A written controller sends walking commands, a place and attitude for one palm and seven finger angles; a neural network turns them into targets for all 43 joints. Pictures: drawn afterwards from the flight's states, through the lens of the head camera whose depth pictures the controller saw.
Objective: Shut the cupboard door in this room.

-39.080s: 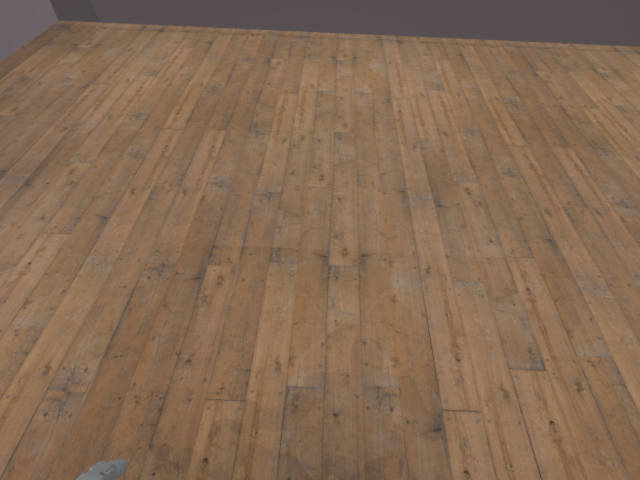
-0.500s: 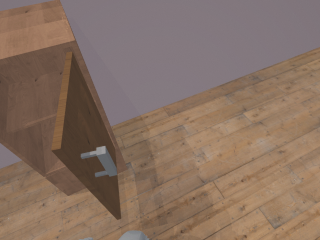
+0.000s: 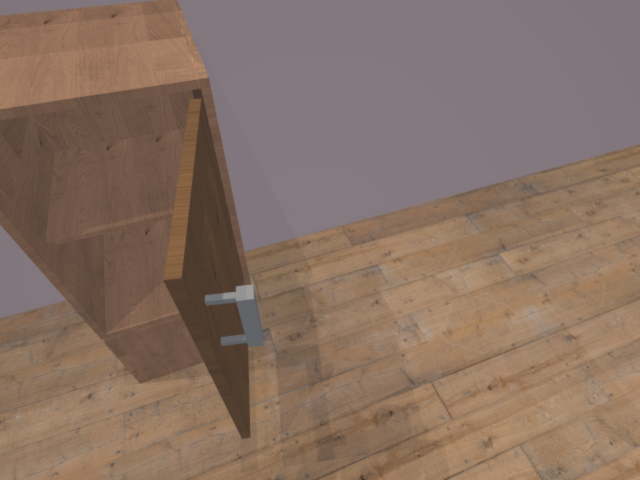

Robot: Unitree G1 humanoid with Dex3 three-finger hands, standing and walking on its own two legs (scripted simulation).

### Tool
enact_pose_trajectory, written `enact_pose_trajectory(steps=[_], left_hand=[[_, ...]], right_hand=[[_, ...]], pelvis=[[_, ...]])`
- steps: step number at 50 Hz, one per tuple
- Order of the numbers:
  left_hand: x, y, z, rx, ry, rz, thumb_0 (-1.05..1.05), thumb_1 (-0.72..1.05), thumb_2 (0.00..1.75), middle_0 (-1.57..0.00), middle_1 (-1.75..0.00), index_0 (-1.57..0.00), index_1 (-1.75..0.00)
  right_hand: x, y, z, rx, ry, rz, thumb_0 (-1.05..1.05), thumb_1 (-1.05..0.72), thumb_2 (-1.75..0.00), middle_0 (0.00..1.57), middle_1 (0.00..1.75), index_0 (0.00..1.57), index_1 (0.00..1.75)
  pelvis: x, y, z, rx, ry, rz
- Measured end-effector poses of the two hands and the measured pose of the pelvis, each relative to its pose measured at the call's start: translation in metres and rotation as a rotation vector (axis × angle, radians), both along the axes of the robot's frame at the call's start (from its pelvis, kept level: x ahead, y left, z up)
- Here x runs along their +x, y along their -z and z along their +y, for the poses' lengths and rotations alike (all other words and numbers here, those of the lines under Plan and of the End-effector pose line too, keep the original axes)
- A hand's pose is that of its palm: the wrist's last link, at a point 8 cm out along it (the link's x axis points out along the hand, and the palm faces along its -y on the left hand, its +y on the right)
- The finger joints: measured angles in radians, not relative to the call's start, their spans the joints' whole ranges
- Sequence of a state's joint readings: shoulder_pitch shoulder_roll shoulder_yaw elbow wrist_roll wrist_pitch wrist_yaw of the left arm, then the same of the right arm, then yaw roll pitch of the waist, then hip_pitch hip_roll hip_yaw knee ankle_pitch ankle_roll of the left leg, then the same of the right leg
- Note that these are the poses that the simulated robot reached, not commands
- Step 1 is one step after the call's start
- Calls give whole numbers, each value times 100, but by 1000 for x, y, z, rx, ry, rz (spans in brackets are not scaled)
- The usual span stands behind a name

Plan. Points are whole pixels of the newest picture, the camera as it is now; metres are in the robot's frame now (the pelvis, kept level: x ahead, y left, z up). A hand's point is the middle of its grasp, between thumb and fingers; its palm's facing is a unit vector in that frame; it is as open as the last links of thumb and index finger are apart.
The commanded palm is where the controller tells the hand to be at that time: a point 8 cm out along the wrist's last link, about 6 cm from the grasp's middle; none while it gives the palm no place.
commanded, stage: turn or walk to find it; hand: left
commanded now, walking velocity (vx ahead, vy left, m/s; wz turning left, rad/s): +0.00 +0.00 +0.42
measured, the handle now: (235, 320) +0.32 +0.15 -0.02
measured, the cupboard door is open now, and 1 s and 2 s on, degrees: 77 77 77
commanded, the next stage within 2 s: stand and wait in 0.24 s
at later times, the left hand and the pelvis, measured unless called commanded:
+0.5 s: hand out of the picture +0.00 +0.20 -0.18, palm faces +0.17 -0.96 -0.21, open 7.4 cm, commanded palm none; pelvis -0.01 +0.00 -0.01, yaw +7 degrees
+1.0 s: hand out of the picture -0.02 +0.13 -0.17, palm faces +0.18 -0.97 -0.18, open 7.3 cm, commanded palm none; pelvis +0.01 -0.04 +0.00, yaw +8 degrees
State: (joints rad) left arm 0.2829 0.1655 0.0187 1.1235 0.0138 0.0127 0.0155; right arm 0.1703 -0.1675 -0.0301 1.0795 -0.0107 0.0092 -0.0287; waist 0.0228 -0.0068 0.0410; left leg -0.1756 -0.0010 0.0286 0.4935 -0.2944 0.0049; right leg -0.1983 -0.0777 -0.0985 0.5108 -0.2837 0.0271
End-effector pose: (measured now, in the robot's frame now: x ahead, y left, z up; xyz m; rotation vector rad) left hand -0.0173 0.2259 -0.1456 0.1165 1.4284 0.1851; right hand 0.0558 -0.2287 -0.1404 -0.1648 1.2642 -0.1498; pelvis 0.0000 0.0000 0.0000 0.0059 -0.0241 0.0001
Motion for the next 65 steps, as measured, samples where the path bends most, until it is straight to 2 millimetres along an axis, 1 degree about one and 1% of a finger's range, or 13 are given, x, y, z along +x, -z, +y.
enact_pose_trajectory(steps=[8, 12, 15, 18, 22, 25, 27, 29, 34, 37, 47, 55, 65], left_hand=[[19, 1, 2, 17, -27, -81, 0, 90, 89, -20, -30, -20, -30], [26, -2, 2, 40, -40, -123, 0, 90, 89, -20, -30, -20, -30], [26, -2, 5, 51, -60, -154, 0, 90, 89, -20, -30, -20, -30], [22, 2, 10, 51, -76, -161, 0, 90, 89, -20, -30, -20, -30], [13, 12, 17, 33, -99, -139, 0, 90, 89, -20, -30, -20, -30], [8, 8, 17, 28, -96, -101, 0, 90, 89, -20, -30, -20, -30], [6, 2, 15, 27, -99, -92, 0, 91, 89, -20, -30, -20, -30], [6, -4, 10, 28, -102, -95, 0, 91, 89, -20, -30, -20, -30], [1, -7, -8, 45, -105, -91, 0, 91, 90, -20, -30, -20, -30], [-5, -10, -20, 38, -106, -69, 0, 91, 90, -20, -30, -20, -30], [-12, -6, -47, 2, -122, -33, 0, 91, 89, -20, -30, -20, -30], [-13, -6, -54, -6, -123, -30, 0, 91, 89, -20, -30, -20, -30], [-10, -7, -49, 2, -117, -44, 0, 91, 89, -20, -30, -20, -30]], right_hand=[[-17, 4, -6, 0, -35, 57, 1, -93, -90, 20, 30, 20, 30], [-20, 7, -12, 3, -55, 74, 1, -92, -90, 20, 30, 20, 30], [-17, 8, -17, -9, -78, 81, 1, -92, -90, 20, 30, 20, 30], [-8, 6, -16, -26, -97, 75, 1, -91, -90, 20, 30, 20, 30], [3, 4, -7, -40, -123, 29, 1, -91, -90, 20, 30, 20, 30], [7, -1, 1, -29, -126, 5, 1, -91, -90, 20, 30, 20, 30], [9, -3, 5, -17, -134, 7, 1, -91, -90, 20, 30, 20, 30], [10, -3, 4, -14, -138, 15, 1, -92, -90, 20, 30, 20, 30], [12, 8, -5, 20, -131, 33, 1, -93, -90, 20, 30, 20, 30], [12, 9, -12, 29, -125, 46, 1, -93, -90, 20, 30, 20, 30], [-6, 4, -27, 16, -120, 113, 1, -92, -90, 20, 30, 20, 30], [-19, 4, -28, 19, -108, 146, 1, -91, -90, 20, 30, 20, 30], [-25, 4, -26, 24, -101, 147, 1, -91, -90, 20, 30, 20, 30]], pelvis=[[-8, 3, -5, 1, -41, 19], [-12, 5, -12, -6, -69, 32], [-14, 8, -13, -10, -103, 30], [-16, 9, -10, -8, -126, 21], [-16, 14, -1, -3, -133, 12], [-14, 7, -1, 3, -129, 16], [-13, 2, -2, 1, -137, 21], [-11, -1, -4, 2, -143, 26], [-6, 1, -16, 21, -146, 19], [-1, -1, -22, 15, -151, 14], [9, -5, -37, 7, -147, 2], [10, -5, -42, 3, -144, -6], [7, -6, -41, 2, -138, -8]])
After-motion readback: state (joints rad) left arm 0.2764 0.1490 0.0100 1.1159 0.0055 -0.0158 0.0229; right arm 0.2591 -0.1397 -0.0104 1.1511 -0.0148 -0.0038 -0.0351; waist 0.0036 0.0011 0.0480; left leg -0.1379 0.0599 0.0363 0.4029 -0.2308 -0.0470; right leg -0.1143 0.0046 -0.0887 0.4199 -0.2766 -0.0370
